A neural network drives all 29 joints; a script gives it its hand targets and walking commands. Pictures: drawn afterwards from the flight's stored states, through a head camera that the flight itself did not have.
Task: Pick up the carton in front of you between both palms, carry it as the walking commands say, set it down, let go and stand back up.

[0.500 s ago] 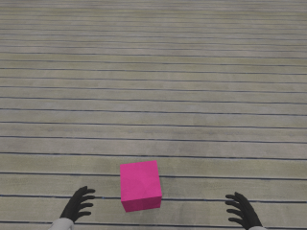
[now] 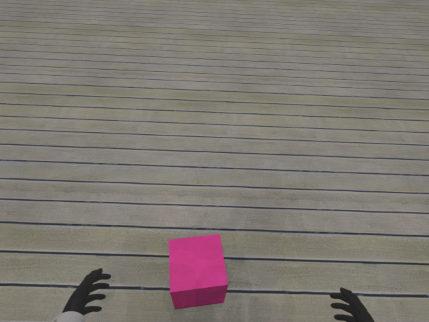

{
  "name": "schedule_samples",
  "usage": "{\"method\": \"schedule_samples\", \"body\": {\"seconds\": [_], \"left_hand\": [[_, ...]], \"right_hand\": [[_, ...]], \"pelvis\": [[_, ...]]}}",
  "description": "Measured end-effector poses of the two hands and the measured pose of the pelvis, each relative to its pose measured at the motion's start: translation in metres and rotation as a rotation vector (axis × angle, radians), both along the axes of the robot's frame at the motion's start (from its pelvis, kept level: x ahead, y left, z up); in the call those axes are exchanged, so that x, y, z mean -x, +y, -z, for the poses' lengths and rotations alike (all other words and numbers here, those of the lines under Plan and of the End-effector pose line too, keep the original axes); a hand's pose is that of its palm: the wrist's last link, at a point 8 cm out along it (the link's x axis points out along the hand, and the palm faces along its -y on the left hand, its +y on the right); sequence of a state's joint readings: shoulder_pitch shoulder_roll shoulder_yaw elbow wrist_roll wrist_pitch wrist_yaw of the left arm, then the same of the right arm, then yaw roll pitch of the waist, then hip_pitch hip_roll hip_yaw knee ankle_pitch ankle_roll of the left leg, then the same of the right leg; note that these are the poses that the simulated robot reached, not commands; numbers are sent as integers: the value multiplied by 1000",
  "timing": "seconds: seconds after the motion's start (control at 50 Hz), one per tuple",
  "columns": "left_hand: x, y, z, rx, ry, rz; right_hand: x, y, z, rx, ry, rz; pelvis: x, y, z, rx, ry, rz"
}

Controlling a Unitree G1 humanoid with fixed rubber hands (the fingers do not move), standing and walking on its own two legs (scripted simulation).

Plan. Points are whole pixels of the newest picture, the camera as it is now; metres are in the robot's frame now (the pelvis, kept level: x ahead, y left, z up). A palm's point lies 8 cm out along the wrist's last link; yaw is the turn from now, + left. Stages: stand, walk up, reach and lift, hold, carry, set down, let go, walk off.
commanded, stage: stand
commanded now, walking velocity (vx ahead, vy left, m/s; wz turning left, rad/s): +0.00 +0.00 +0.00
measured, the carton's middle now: (197, 272) +0.43 +0.07 -0.64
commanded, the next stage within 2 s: none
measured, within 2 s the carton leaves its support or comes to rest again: neither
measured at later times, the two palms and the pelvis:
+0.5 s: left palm (63, 316) +0.15 +0.30 -0.09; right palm out of the picture +0.13 -0.28 -0.08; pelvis +0.01 +0.01 +0.00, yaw -1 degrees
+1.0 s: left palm out of the picture +0.11 +0.30 -0.09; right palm out of the picture +0.09 -0.30 -0.08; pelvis -0.01 +0.01 +0.01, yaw -1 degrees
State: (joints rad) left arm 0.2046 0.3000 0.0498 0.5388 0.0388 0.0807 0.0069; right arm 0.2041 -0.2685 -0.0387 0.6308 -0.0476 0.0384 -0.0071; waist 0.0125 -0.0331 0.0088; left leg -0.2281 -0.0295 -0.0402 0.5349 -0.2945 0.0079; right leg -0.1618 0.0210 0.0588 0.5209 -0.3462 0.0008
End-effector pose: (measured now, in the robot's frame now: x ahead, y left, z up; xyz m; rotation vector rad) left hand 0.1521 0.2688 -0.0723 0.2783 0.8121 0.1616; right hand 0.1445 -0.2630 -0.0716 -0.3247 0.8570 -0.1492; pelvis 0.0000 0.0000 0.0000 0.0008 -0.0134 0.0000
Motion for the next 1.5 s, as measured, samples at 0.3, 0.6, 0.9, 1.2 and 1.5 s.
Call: {"method": "schedule_samples", "body": {"seconds": [0.3,0.6,0.9,1.2,1.5], "left_hand": [[4,23,20,-31,103,17],[12,29,18,-54,137,13],[40,33,21,-63,197,-4],[57,37,22,-70,241,-16],[66,41,23,-74,269,-26]], "right_hand": [[5,-21,-2,73,56,59],[21,-21,7,56,104,79],[43,-33,9,64,154,93],[63,-39,12,63,203,108],[72,-43,13,66,230,116]], "pelvis": [[-12,11,-2,4,16,14],[-9,11,-5,2,-2,20],[3,8,-8,2,-18,22],[11,6,-11,4,-26,21],[16,6,-12,4,-29,18]]}}
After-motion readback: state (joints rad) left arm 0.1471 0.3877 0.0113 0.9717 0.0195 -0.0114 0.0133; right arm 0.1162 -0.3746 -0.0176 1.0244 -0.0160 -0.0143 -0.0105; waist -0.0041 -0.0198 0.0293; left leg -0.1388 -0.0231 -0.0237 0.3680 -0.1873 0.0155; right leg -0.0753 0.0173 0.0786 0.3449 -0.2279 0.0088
